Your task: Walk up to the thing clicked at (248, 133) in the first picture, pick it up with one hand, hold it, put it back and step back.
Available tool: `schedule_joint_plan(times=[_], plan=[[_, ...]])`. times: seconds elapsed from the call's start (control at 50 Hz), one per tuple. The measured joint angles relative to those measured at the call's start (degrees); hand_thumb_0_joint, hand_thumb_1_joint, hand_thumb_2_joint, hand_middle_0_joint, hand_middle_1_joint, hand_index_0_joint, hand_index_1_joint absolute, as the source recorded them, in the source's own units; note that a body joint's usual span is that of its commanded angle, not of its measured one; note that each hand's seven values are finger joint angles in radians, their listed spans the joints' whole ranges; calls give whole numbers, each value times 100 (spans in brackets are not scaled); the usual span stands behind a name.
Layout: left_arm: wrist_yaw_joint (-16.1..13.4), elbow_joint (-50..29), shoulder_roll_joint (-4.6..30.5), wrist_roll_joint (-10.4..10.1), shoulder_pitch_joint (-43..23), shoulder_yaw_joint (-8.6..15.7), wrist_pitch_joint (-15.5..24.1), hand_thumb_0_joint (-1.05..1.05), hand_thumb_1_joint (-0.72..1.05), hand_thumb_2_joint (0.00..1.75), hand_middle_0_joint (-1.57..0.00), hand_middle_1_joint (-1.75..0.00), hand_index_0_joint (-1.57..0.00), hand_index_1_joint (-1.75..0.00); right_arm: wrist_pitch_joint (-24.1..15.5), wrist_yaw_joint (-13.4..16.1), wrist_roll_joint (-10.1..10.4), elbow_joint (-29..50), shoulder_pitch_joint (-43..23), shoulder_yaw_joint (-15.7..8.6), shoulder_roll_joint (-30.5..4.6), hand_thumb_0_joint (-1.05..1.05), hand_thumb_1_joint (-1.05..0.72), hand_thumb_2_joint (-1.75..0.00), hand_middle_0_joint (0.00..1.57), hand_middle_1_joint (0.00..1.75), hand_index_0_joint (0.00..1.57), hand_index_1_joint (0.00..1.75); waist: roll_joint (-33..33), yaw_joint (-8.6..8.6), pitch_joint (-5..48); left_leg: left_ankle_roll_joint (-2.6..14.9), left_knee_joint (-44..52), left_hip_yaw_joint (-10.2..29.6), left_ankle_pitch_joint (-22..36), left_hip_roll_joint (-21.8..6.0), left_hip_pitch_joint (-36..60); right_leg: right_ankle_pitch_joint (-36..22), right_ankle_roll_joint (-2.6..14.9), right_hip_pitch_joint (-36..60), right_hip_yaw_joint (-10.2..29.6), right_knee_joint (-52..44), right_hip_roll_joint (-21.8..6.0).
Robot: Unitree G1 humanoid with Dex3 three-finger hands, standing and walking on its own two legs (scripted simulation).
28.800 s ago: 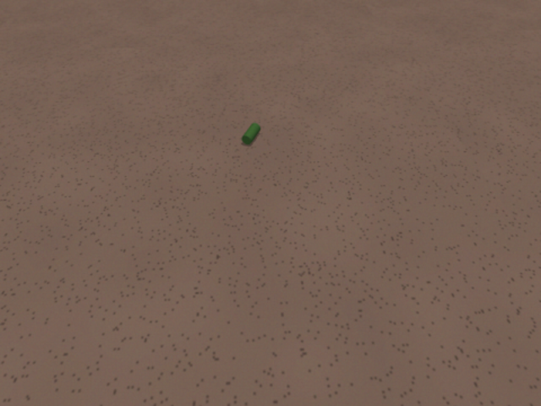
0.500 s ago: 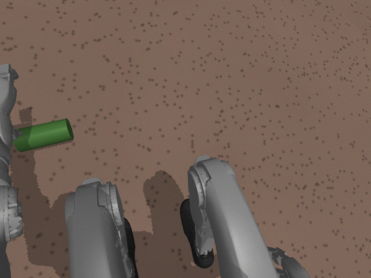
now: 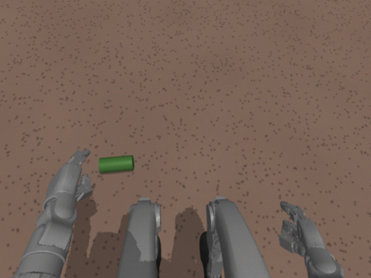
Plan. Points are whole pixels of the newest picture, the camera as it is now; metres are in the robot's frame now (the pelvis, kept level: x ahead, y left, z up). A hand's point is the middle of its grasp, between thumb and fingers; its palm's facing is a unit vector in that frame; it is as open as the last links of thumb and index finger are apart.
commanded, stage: home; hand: left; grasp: from above
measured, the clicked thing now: (117, 164) +0.50 +0.27 -0.50
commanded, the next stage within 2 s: none
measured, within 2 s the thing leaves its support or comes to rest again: neither
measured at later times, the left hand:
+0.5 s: hand (63, 207) +0.24 +0.20 +0.10, palm faces +0.11 -0.97 -0.22, open 7.4 cm
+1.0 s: hand (57, 219) +0.22 +0.18 +0.14, palm faces +0.12 -0.97 -0.19, open 7.4 cm
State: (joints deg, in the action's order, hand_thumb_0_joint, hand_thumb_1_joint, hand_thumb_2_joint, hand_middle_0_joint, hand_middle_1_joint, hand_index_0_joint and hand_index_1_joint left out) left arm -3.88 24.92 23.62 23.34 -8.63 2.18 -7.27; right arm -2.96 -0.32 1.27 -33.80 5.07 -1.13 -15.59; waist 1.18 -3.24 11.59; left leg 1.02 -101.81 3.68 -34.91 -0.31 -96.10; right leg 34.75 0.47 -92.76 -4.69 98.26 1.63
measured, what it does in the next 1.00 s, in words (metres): rises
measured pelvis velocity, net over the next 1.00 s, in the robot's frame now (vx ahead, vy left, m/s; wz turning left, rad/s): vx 0.08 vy -0.01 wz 0.08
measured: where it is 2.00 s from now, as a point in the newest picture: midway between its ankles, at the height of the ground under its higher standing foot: (181, 273)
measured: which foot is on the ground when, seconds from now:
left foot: down 0.00-1.00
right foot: down 0.00-1.00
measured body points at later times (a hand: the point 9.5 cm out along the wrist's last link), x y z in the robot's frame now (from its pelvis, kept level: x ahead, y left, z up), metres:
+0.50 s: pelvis +0.07 +0.00 +0.17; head +0.11 +0.02 +0.62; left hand +0.24 +0.25 +0.12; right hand +0.21 -0.23 +0.09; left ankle +0.08 +0.11 -0.49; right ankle +0.09 -0.12 -0.49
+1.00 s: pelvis +0.08 -0.01 +0.19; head +0.09 +0.00 +0.64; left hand +0.22 +0.24 +0.16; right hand +0.27 -0.23 +0.14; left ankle +0.08 +0.11 -0.49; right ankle +0.09 -0.12 -0.49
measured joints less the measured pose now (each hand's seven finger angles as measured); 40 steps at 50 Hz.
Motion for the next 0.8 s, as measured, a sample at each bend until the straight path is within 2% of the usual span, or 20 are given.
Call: schedule_joint_plan(times=[0.1, 0.18, 0.34, 0.42, 0.54, 0.66, 0.8], plan=[[30, -545, -232, -861, 726, -94, -454, 1, 88, 91, -22, -32, -21, -31, -179, 205, 69, 125, 22, 177, 171, 1, -90, -90, 20, 30, 20, 30, 14, -12, 35, 1, 737, -8, 105, 10, 946, -110, -13, 950, 27, -747, -1], [1, -911, -407, -1428, 1218, -113, -710, 1, 89, 90, -21, -31, -21, -31, -315, 349, 90, 173, 169, 310, 299, 1, -90, -90, 20, 30, 20, 30, 31, -38, 24, -6, 1336, -5, 182, 15, 1717, -194, -15, 1727, 40, -1358, 0], [-83, -1654, -755, -2200, 2090, -8, -1261, 1, 90, 90, -21, -31, -21, -30, -427, 626, 94, 219, 701, 460, 408, 1, -90, -90, 20, 30, 20, 30, 99, -81, -71, -21, 2596, -2, 390, 9, 3249, -425, -7, 3271, 67, -2655, 16], [-78, -2114, -922, -2515, 2596, 57, -1534, 1, 90, 90, -21, -31, -21, -30, -480, 785, 82, 251, 1004, 487, 399, 1, -90, -90, 20, 30, 20, 30, 137, -102, -112, -25, 3232, -8, 517, -4, 3996, -569, -1, 4023, 88, -3316, 31], [-2, -2849, -1072, -2744, 3403, 40, -1760, 1, 90, 90, -20, -30, -20, -30, -612, 987, 48, 367, 1362, 427, 355, 1, -90, -90, 20, 30, 20, 30, 196, -96, -99, -30, 4034, -32, 681, -22, 4942, -760, 6, 4971, 130, -4146, 49], [110, -3236, -1087, -2716, 3854, -28, -1805, 1, 91, 90, -20, -30, -20, -30, -765, 1082, -4, 454, 1413, 346, 311, 1, -90, -90, 20, 30, 20, 30, 224, -30, -57, -34, 4438, -32, 757, -12, 5477, -829, 14, 5506, 136, -4544, 40], [252, -3150, -1081, -2667, 3831, -58, -1833, 1, 91, 90, -20, -30, -20, -30, -958, 1093, -61, 478, 1221, 324, 282, 1, -90, -90, 20, 30, 20, 30, 162, 55, -97, -54, 4554, -4, 785, 12, 5691, -822, 31, 5717, 109, -4624, 18]])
